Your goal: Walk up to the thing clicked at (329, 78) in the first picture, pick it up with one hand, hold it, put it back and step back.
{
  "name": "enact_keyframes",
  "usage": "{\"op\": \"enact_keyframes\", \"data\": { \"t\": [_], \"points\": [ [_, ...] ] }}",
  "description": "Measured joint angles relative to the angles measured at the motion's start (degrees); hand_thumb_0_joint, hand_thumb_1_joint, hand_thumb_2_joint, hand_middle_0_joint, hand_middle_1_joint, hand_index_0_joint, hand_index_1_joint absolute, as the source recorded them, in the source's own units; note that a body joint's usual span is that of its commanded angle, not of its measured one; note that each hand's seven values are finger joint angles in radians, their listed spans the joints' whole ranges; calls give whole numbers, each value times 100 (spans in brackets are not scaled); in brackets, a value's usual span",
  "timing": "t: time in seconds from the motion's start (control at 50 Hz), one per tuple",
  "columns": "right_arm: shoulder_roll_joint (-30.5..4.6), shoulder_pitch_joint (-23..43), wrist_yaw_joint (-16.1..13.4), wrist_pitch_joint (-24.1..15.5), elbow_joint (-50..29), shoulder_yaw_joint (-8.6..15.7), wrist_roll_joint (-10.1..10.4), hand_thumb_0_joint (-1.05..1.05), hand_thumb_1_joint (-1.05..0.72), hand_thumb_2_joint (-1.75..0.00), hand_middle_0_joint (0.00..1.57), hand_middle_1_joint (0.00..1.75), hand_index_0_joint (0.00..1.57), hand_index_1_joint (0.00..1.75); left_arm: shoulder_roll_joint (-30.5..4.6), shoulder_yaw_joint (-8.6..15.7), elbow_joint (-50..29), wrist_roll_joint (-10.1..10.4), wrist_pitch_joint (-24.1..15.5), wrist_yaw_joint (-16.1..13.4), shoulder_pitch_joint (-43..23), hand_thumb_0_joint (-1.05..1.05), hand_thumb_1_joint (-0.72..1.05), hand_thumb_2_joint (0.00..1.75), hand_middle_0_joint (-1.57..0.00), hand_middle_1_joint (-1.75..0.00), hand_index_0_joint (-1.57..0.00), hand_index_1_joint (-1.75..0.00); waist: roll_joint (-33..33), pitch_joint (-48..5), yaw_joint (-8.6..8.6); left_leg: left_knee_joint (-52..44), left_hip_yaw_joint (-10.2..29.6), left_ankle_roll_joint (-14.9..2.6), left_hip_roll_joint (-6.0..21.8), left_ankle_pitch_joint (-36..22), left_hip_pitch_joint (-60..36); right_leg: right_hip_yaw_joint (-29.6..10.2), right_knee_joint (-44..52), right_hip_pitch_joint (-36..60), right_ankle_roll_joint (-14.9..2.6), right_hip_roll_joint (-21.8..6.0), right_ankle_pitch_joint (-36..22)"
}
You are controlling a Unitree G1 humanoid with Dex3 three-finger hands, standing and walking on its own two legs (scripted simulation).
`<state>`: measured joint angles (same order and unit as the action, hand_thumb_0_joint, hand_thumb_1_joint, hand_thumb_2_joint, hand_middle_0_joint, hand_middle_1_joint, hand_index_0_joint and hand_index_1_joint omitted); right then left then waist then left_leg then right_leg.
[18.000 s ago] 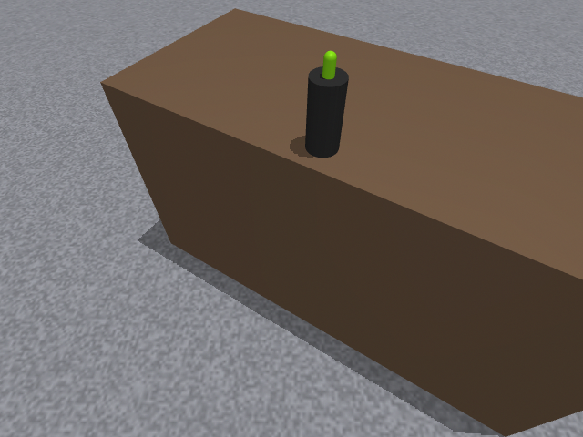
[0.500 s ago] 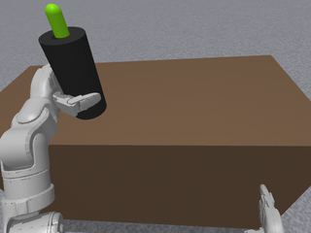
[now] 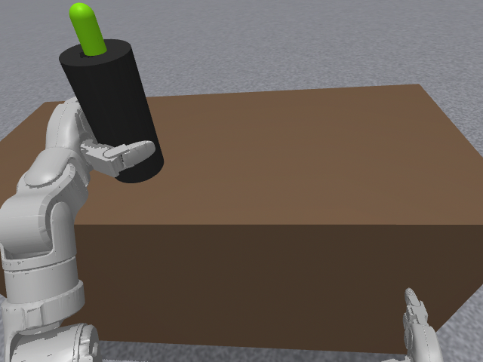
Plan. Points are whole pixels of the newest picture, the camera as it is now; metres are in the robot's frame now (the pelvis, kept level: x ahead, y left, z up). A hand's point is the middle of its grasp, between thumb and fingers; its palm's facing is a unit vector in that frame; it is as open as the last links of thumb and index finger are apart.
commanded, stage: hold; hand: left
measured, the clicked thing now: (114, 101) +0.33 +0.16 +0.32
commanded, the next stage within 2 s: crouch in 0.02 s
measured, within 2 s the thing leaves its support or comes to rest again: neither
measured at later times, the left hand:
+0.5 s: hand (139, 142) +0.37 +0.17 +0.23, palm faces +0.14 -0.99 +0.00, open 10.8 cm
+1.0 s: hand (149, 151) +0.43 +0.19 +0.17, palm faces +0.16 -0.99 -0.03, open 10.8 cm
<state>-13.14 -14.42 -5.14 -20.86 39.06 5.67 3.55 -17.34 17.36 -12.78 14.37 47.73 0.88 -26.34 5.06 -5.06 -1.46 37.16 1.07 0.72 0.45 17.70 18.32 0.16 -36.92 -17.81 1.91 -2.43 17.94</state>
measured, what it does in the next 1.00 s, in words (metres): stands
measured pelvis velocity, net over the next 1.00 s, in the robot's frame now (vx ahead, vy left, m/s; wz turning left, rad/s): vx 0.01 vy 0.00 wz -0.01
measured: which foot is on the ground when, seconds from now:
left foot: down 0.00-1.00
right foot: down 0.00-1.00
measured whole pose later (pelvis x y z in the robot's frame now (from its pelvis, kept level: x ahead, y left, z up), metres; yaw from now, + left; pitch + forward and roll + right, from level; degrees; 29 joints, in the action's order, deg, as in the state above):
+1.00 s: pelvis +0.01 +0.00 +0.00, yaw -1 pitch +3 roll -1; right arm -12.1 -14.0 -6.0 -22.6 38.4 3.0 0.3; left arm -18.7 15.7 25.8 9.4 16.8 0.9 -32.8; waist 2.3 -3.8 2.1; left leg 38.4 0.8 0.8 1.1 18.5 23.0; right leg -0.1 -37.0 -22.2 1.9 -1.7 17.9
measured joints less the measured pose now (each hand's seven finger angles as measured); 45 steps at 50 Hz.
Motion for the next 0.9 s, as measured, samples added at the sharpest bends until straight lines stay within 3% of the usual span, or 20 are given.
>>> {"op": "enact_keyframes", "data": {
  "t": [0.22, 0.38, 0.62, 0.72, 0.9],
  "points": [
    [44, 119, -55, -107, 156, -25, -47, -2, 52, -6, 5, 5, 5, 5, -25, -45, -48, 37, 47, 33, -65, -1, -56, 113, -70, -110, -71, -110, 33, -22, -19, 34, 12, -1, -2, 17, -3, 11, -5, 20, 5, -2, 4],
    [49, 113, -28, -103, 174, -34, -39, -2, 54, -5, 5, 5, 5, 5, 58, -94, 972, 27, -170, -14, -471, -1, -57, 113, -71, -109, -73, -109, -29, -62, 6, 8, 18, -4, -31, -34, 56, 16, -47, -63, 5, -30, -2],
    [44, -33, -105, -200, -23, -167, -154, -2, 55, -5, 5, 5, 5, 5, -13, -134, 2510, -391, -1487, -151, -468, -1, -57, 113, -71, -109, -72, -109, -227, 164, 259, 92, -26, 32, 43, -67, 365, -35, -118, -397, -28, 46, -72],
    [48, 21, -185, -233, 8, -216, -223, -2, 54, -5, 5, 5, 5, 5, -105, -123, 2776, -470, -2079, -134, -365, -1, -56, 113, -70, -110, -72, -110, -260, 229, 338, 149, -26, 36, 72, -24, 431, -35, -121, -443, -31, 75, -64],
    [98, 149, -195, -237, 48, -283, -293, -2, 54, -5, 5, 5, 5, 5, -152, -165, 3474, -491, -2786, -63, -613, -1, -56, 113, -70, -111, -71, -111, -275, 182, 347, 157, -4, 19, 70, 44, 462, -10, -66, -436, -15, 72, -22]
  ]
}}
